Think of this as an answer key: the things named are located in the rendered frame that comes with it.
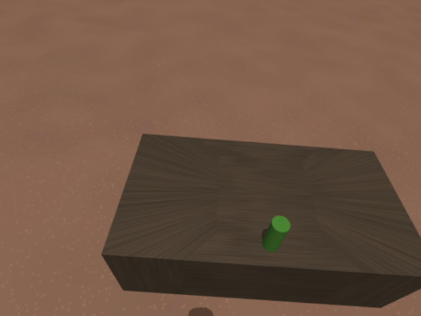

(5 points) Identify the can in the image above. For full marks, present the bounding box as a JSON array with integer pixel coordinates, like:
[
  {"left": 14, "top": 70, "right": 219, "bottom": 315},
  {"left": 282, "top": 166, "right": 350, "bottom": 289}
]
[{"left": 262, "top": 215, "right": 291, "bottom": 252}]

